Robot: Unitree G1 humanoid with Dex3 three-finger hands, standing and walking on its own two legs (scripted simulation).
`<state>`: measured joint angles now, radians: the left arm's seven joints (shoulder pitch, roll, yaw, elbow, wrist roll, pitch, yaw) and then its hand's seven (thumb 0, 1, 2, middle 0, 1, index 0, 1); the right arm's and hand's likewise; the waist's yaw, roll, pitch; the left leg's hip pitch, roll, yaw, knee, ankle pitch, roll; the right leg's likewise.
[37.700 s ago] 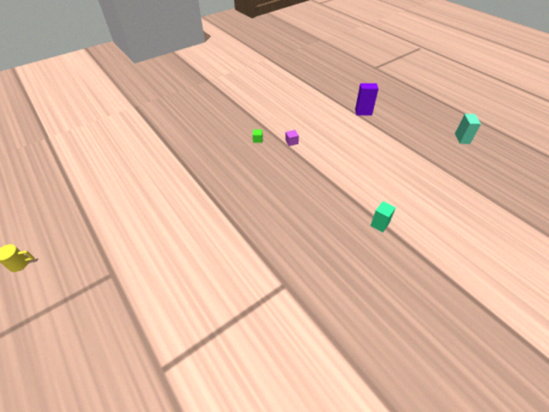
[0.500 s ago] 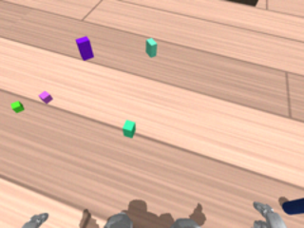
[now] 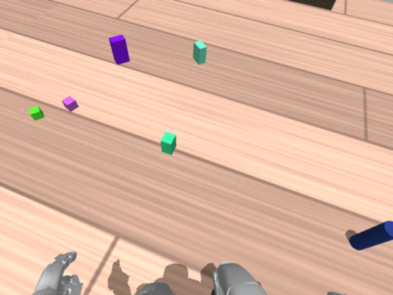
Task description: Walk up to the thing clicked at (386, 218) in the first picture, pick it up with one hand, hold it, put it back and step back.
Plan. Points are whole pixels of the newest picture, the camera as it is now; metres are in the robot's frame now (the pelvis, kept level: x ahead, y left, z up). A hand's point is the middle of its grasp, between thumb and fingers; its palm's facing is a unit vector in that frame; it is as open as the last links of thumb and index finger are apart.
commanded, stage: step back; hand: left
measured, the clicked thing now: (168, 143) +0.91 +0.15 -0.70
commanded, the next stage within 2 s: stand in 1.46 s
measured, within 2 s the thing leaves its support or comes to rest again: neither
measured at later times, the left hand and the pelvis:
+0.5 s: hand out of the picture -0.10 +0.21 -0.12, palm faces -0.02 -0.89 -0.45, open 7.4 cm; pelvis -0.16 -0.06 +0.01, yaw -3 degrees
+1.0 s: hand out of the picture -0.12 +0.19 -0.13, palm faces +0.07 -0.91 -0.41, open 7.4 cm; pelvis -0.16 -0.08 +0.00, yaw +2 degrees
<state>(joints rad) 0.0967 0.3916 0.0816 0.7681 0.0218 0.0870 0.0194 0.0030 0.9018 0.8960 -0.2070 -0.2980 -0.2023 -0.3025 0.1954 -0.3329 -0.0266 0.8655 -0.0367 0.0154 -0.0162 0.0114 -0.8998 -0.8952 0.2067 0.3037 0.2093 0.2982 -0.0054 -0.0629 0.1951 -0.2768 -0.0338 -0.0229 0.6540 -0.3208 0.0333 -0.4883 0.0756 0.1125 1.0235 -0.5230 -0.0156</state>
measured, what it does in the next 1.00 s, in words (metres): walks backwards: right foot, then left foot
